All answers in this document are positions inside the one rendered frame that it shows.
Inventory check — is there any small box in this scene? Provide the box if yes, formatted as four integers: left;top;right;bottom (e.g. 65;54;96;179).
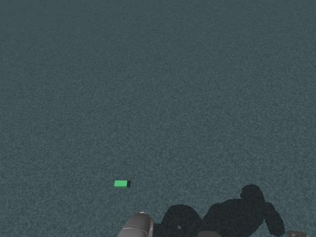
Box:
114;180;128;188

